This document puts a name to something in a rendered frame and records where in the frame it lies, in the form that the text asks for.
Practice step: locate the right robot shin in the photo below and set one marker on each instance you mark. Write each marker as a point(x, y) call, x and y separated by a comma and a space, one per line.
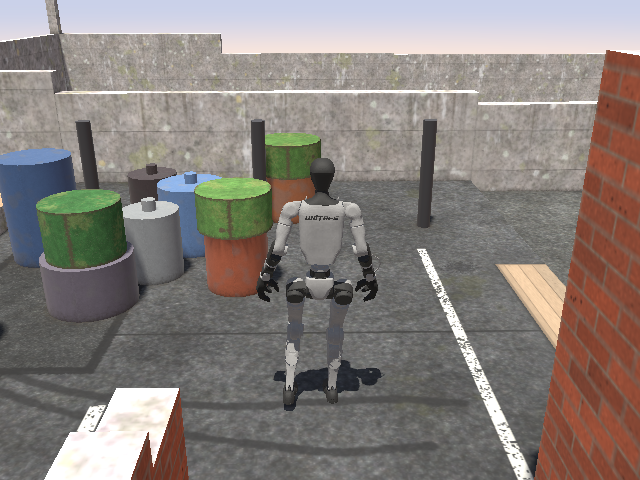
point(334, 357)

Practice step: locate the right robot upper arm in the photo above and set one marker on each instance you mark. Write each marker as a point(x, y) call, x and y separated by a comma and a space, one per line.
point(353, 212)

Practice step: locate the robot right forearm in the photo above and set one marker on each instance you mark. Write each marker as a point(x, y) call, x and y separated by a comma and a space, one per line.
point(367, 265)

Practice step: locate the robot shin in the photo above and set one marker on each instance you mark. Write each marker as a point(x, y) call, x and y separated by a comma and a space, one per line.
point(291, 357)
point(334, 357)

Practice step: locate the robot left hand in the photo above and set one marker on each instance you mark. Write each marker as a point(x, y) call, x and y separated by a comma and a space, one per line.
point(262, 286)

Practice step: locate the left robot shin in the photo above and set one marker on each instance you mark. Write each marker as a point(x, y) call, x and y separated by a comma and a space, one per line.
point(291, 357)

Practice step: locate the robot right hand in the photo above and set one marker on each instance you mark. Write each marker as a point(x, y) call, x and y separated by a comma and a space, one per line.
point(372, 285)

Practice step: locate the left robot upper arm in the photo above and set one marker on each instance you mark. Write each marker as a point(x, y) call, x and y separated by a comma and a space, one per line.
point(289, 211)

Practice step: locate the robot left forearm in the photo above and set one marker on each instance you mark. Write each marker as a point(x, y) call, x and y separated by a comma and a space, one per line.
point(270, 264)

